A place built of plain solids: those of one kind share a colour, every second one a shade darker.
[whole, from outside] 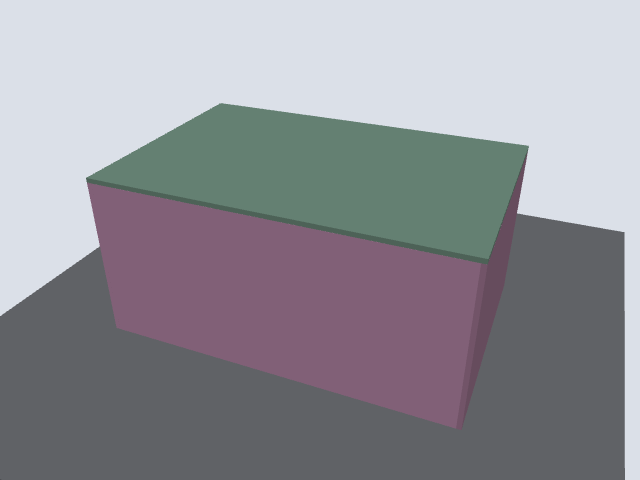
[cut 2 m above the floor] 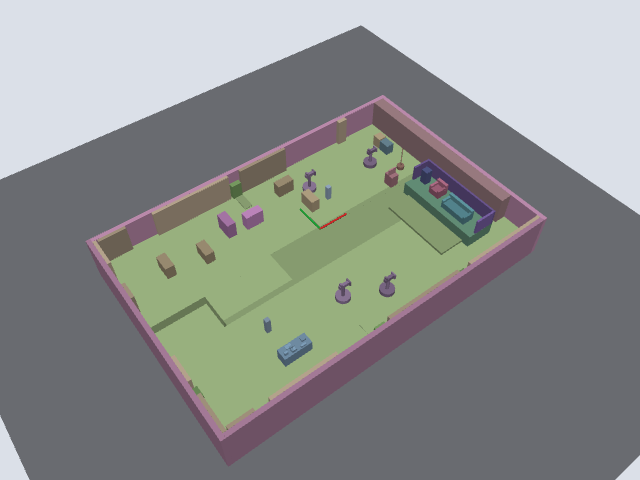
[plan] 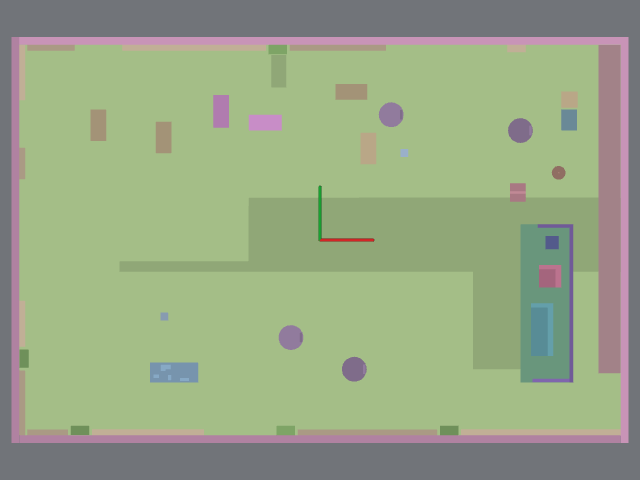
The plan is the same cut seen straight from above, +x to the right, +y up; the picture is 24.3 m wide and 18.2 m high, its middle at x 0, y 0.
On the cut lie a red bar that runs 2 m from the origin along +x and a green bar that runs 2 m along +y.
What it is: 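A television studio; one plain floor, a cyclorama, elevating floor sections, a set, what works the floor and what has gathered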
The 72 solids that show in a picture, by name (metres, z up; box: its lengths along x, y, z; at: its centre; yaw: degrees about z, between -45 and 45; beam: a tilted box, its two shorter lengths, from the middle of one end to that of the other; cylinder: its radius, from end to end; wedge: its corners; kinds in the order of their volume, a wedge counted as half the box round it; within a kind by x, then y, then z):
{
 "floor_1": {"box": [3.82, 2.52, 0.56], "at": [-9.5, 0.05, 0.23]},
 "floor_2": {"box": [8.71, 0.31, 1.28], "at": [-7.05, 1.46, 0.59]},
 "floor_3": {"box": [4.9, 2.12, 1.28], "at": [-5.15, 0.25, 0.59]},
 "floor_4": {"box": [0.57, 1.24, 0.05], "at": [-1.56, 6.4, 1.26]},
 "floor_5": {"box": [0.57, 1.24, 0.05], "at": [-1.26, -6.4, 1.26]},
 "floor_6": {"box": [4.22, 2.42, 1.28], "at": [-0.6, 0.4, 0.59]},
 "floor_7": {"box": [22.82, 6.21, 1.28], "at": [0.0, -4.3, 0.59]},
 "floor_8": {"box": [22.82, 5.81, 1.28], "at": [0.0, 4.5, 0.59]},
 "floor_9": {"box": [19.01, 0.41, 1.28], "at": [1.91, -1.0, 0.59]},
 "floor_10": {"box": [9.91, 2.12, 1.28], "at": [6.46, 0.25, 0.59]},
 "floor_11": {"box": [9.91, 0.32, 1.28], "at": [6.46, 1.45, 0.59]},
 "floor_12": {"box": [1.8, 5.0, 0.17], "at": [6.7, -2.4, 1.32]},
 "wall_1": {"box": [0.3, 15.4, 10.83], "at": [-11.55, 0.0, 5.37]},
 "wall_2": {"box": [22.8, 0.3, 10.83], "at": [0.0, -7.55, 5.37]},
 "wall_3": {"box": [22.8, 0.3, 10.83], "at": [0.0, 7.55, 5.37]},
 "wall_4": {"box": [0.3, 15.4, 10.83], "at": [11.55, 0.0, 5.37]},
 "roof_1": {"box": [23.4, 15.4, 0.3], "at": [0.0, 0.0, 10.93]},
 "cove_1": {"box": [0.84, 12.45, 5.35], "at": [10.98, 1.18, 3.91]},
 "drape_1": {"box": [0.22, 2.45, 6.0], "at": [-11.29, -6.17, 4.24]},
 "drape_2": {"box": [0.22, 1.75, 6.0], "at": [-11.29, -3.17, 4.24]},
 "drape_3": {"box": [0.22, 1.2, 6.0], "at": [-11.29, 2.9, 4.24]},
 "drape_4": {"box": [0.22, 2.1, 6.0], "at": [-11.29, 6.35, 4.24]},
 "drape_5": {"box": [1.55, 0.22, 6.0], "at": [-10.32, -7.29, 4.24]},
 "drape_6": {"box": [1.8, 0.22, 6.0], "at": [-10.2, 7.29, 4.24]},
 "drape_7": {"box": [4.25, 0.22, 6.0], "at": [-6.53, -7.29, 4.24]},
 "drape_8": {"box": [5.45, 0.22, 6.0], "at": [-4.78, 7.29, 4.24]},
 "drape_9": {"box": [3.65, 0.22, 6.0], "at": [0.68, 7.29, 4.24]},
 "drape_10": {"box": [5.3, 0.22, 6.0], "at": [1.8, -7.29, 4.24]},
 "drape_11": {"box": [0.7, 0.28, 6.0], "at": [7.45, 7.26, 4.24]},
 "drape_12": {"box": [6.05, 0.22, 6.0], "at": [8.38, -7.29, 4.24]},
 "deck_1": {"box": [2.0, 6.0, 0.9], "at": [8.6, -2.4, 1.69]},
 "flat_1": {"box": [1.4, 0.14, 3.25], "at": [8.76, -5.33, 3.76]},
 "flat_2": {"box": [1.2, 0.14, 3.25], "at": [8.86, 0.53, 3.76]},
 "flat_3": {"box": [0.14, 6.0, 3.25], "at": [9.53, -2.4, 3.76]},
 "case_1": {"box": [0.6, 1.2, 0.95], "at": [-8.4, 4.35, 1.71]},
 "case_2": {"box": [0.6, 1.2, 0.85], "at": [-5.93, 3.89, 1.66]},
 "case_3": {"box": [1.2, 0.6, 0.97], "at": [1.19, 5.62, 1.72]},
 "case_4": {"box": [0.6, 1.2, 0.92], "at": [1.83, 3.47, 1.7]},
 "case_5": {"box": [0.62, 0.62, 0.82], "at": [9.46, 5.32, 1.65]},
 "rack_1": {"box": [0.6, 1.25, 1.16], "at": [-3.75, 4.88, 1.81]},
 "rack_2": {"box": [1.25, 0.6, 1.08], "at": [-2.08, 4.45, 1.77]},
 "wallbox_1": {"box": [0.36, 0.7, 1.3], "at": [-11.22, -4.5, 1.89]},
 "wallbox_2": {"box": [0.7, 0.36, 1.15], "at": [-9.1, -7.22, 1.81]},
 "wallbox_3": {"box": [0.7, 0.36, 1.15], "at": [-1.6, 7.22, 1.81]},
 "wallbox_4": {"box": [0.7, 0.36, 1.45], "at": [-1.3, -7.22, 1.96]},
 "wallbox_5": {"box": [0.7, 0.36, 1.35], "at": [4.9, -7.22, 1.91]},
 "table_1": {"box": [0.38, 0.24, 0.07], "at": [-5.85, -4.85, 2.04]},
 "table_2": {"box": [1.83, 0.76, 0.77], "at": [-5.54, -5.02, 1.62]},
 "table_3": {"box": [0.27, 0.25, 0.12], "at": [-4.93, -4.95, 2.06]},
 "sofa_1": {"box": [0.85, 0.16, 0.18], "at": [8.43, -4.32, 2.67]},
 "sofa_2": {"box": [0.85, 2.0, 0.44], "at": [8.43, -3.4, 2.35]},
 "sofa_3": {"box": [0.85, 0.16, 0.18], "at": [8.43, -2.48, 2.67]},
 "sofa_4": {"box": [0.22, 2.0, 0.36], "at": [8.74, -3.4, 2.75]},
 "pedestal_1": {"cylinder": 0.47, "from": [-1.1, -3.7, 1.23], "to": [-1.1, -3.7, 1.52]},
 "pedestal_2": {"box": [0.71, 0.2, 0.24], "at": [-1.04, -3.7, 2.46]},
 "pedestal_3": {"cylinder": 0.47, "from": [1.3, -4.9, 1.23], "to": [1.3, -4.9, 1.52]},
 "pedestal_4": {"box": [0.71, 0.2, 0.24], "at": [1.35, -4.9, 2.46]},
 "pedestal_5": {"cylinder": 0.47, "from": [2.7, 4.75, 1.23], "to": [2.7, 4.75, 1.52]},
 "pedestal_6": {"box": [0.71, 0.2, 0.24], "at": [2.75, 4.75, 2.56]},
 "pedestal_7": {"cylinder": 0.47, "from": [7.6, 4.15, 1.23], "to": [7.6, 4.15, 1.52]},
 "pedestal_8": {"box": [0.71, 0.2, 0.24], "at": [7.66, 4.15, 2.44]},
 "armchair_1": {"box": [0.85, 0.16, 0.18], "at": [8.72, -1.72, 2.67]},
 "armchair_2": {"box": [0.85, 0.85, 0.44], "at": [8.72, -1.38, 2.35]},
 "armchair_3": {"box": [0.85, 0.16, 0.18], "at": [8.72, -1.03, 2.67]},
 "armchair_4": {"box": [0.22, 0.85, 0.36], "at": [9.04, -1.38, 2.75]},
 "monitor_1": {"box": [0.6, 0.7, 0.9], "at": [7.5, 1.8, 1.69]},
 "monitor_2": {"box": [0.6, 0.1, 0.48], "at": [7.5, 1.8, 2.38]},
 "weights_1": {"box": [0.6, 0.8, 0.76], "at": [9.45, 4.55, 1.61]},
 "plinth_1": {"box": [0.5, 0.5, 1.05], "at": [8.8, -0.1, 2.66]},
 "post_1": {"box": [0.3, 0.3, 1.12], "at": [-5.9, -2.9, 1.79]},
 "post_2": {"box": [0.3, 0.3, 1.09], "at": [3.2, 3.3, 1.78]},
 "stand_1": {"cylinder": 0.26, "from": [9.05, 2.55, 1.23], "to": [9.05, 2.55, 1.5]}
}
